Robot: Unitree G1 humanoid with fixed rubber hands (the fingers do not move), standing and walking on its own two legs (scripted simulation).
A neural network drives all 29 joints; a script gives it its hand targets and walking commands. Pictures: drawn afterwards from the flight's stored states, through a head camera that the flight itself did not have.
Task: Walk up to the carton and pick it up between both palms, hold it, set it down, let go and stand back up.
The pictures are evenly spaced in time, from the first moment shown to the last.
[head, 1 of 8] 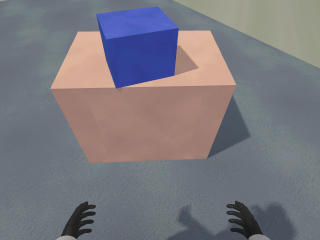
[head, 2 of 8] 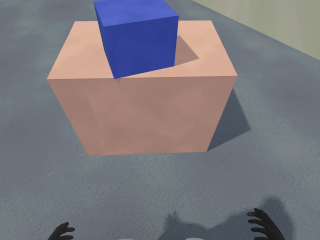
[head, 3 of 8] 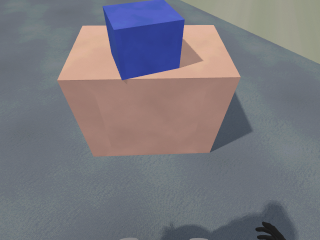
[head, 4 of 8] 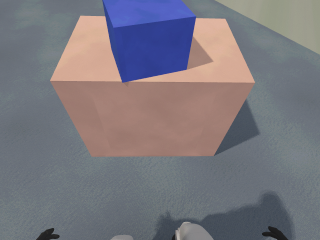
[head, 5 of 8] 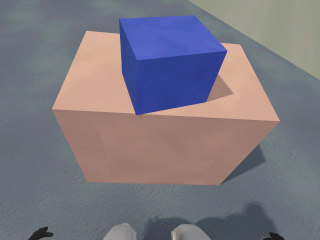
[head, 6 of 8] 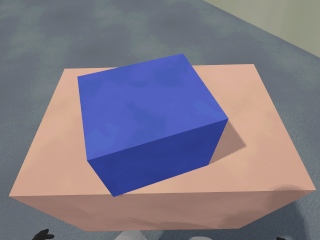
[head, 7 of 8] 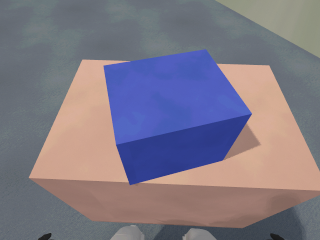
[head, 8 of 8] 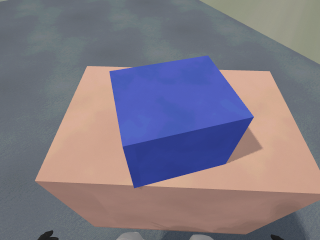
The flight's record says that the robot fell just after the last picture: no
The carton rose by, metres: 0.00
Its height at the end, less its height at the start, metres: +0.00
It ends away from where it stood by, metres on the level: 0.00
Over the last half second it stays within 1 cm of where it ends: yes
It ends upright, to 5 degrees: yes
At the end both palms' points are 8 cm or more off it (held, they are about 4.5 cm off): yes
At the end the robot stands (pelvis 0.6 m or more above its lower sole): yes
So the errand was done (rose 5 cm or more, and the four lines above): no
